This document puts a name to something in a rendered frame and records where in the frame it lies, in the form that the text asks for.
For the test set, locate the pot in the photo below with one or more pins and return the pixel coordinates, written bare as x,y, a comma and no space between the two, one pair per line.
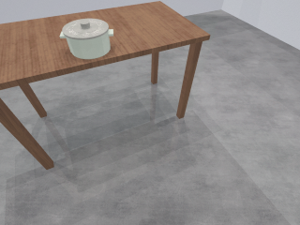
90,48

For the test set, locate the knob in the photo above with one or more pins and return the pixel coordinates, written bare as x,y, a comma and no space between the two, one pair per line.
85,24

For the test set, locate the table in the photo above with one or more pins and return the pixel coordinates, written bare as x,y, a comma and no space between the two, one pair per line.
32,51

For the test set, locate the lid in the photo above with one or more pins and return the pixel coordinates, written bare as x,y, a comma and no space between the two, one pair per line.
96,29

